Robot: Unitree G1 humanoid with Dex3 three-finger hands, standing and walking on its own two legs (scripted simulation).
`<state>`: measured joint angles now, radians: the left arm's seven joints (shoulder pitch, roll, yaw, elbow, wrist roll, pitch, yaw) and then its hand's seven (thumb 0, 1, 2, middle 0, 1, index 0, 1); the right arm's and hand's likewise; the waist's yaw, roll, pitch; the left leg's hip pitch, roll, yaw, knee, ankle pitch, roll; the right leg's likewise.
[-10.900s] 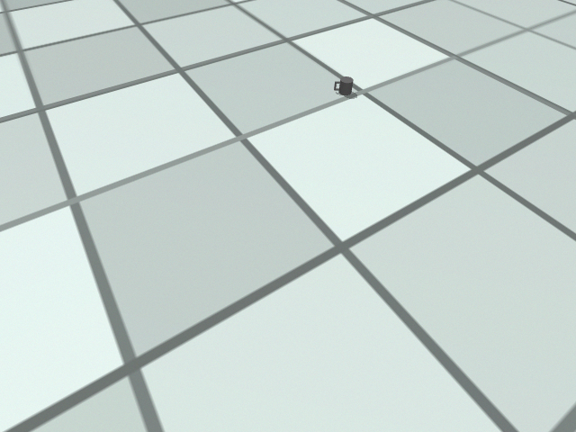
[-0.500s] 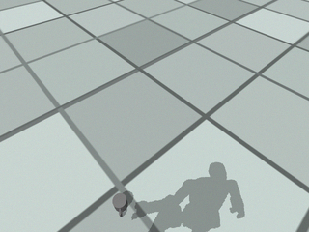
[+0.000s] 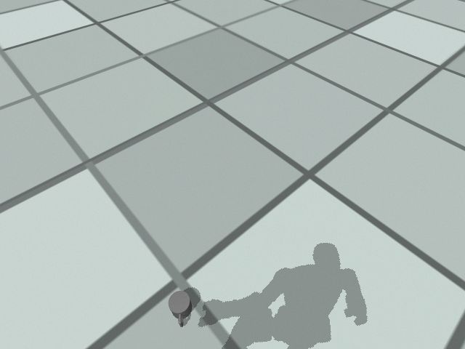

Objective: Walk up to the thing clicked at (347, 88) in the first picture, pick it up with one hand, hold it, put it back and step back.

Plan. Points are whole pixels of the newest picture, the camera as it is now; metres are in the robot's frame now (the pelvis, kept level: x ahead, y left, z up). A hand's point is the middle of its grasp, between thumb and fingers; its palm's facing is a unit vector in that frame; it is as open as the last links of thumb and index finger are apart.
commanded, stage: rise first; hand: left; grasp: from above
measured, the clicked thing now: (180, 309) +0.38 +0.21 -0.74
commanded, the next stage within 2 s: none
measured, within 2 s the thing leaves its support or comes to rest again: neither
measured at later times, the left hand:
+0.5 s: hand out of the picture +0.14 +0.26 -0.21, palm faces -0.10 -0.90 -0.42, open 13.4 cm
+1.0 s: hand out of the picture +0.12 +0.27 -0.28, palm faces -0.27 -0.80 -0.53, open 14.1 cm
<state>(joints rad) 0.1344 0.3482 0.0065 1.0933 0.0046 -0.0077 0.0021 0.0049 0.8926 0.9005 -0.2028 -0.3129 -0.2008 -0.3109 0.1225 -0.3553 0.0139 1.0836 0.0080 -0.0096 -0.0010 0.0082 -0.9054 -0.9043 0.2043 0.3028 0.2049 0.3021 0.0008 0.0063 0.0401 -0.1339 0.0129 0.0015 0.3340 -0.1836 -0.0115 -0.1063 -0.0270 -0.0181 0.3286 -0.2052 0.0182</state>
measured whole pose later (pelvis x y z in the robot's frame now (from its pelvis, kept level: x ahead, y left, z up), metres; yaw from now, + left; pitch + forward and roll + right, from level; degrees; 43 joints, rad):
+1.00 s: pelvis -0.04 +0.01 -0.14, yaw -1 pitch +23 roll -2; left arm 0.20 0.35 0.12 0.46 0.35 0.17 0.01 0.00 -0.51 0.95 -0.06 -1.10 -0.07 -1.09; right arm 0.16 -0.25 -0.02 0.52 0.00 -0.17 0.00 0.01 -0.88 -0.90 0.20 0.30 0.20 0.30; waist -0.03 0.01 -0.16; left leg -1.19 0.03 -0.04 1.37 -0.58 -0.01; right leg -1.14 -0.01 -0.03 1.33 -0.59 0.02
